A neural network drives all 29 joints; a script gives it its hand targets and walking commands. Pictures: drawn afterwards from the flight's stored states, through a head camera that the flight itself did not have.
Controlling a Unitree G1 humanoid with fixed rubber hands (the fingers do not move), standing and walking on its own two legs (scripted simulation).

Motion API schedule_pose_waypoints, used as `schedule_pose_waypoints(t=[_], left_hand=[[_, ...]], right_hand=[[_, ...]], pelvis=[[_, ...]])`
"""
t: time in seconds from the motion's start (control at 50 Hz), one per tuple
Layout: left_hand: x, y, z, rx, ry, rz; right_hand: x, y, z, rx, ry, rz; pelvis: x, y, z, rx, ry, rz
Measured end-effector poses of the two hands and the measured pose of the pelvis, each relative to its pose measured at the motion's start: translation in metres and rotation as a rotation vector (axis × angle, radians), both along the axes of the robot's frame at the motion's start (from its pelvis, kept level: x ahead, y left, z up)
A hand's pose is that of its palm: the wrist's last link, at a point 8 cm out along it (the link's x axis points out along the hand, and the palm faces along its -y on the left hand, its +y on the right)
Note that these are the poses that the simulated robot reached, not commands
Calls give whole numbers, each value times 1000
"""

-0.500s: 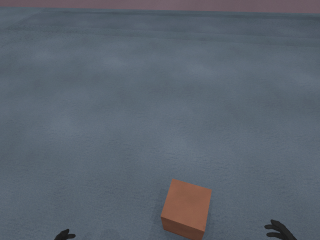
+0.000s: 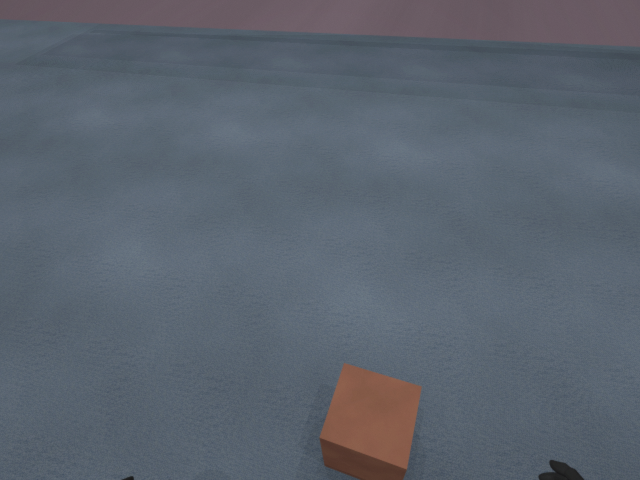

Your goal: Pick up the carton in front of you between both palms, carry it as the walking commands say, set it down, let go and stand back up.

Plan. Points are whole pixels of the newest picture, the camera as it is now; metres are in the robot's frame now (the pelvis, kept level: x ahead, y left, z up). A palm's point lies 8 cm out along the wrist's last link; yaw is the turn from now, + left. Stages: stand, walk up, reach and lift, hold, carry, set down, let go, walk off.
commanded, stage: stand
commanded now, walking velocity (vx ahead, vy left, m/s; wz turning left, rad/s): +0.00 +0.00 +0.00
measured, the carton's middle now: (370, 428) +0.41 -0.07 -0.65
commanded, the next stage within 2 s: none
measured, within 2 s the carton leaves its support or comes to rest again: neither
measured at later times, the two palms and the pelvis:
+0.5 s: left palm out of the picture +0.08 +0.31 -0.09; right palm out of the picture +0.08 -0.30 -0.11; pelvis -0.02 +0.00 +0.00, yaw +0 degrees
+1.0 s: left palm out of the picture +0.08 +0.31 -0.09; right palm out of the picture +0.06 -0.31 -0.11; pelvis -0.02 +0.00 +0.00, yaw -1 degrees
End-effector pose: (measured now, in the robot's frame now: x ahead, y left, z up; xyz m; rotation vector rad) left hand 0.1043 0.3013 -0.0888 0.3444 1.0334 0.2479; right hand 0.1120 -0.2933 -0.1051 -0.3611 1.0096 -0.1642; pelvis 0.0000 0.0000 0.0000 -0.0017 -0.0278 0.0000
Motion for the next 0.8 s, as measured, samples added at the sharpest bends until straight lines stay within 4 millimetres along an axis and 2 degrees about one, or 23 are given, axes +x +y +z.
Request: schedule_pose_waypoints(t=[0.38,0.8], left_hand=[[-23,7,-2,4,53,2],[-28,11,-3,9,79,-7]], right_hand=[[-29,-5,-2,-5,58,-24],[-45,-11,-3,-11,98,-48]], pelvis=[[-14,2,3,3,-11,-2],[-20,3,4,4,-14,-8]])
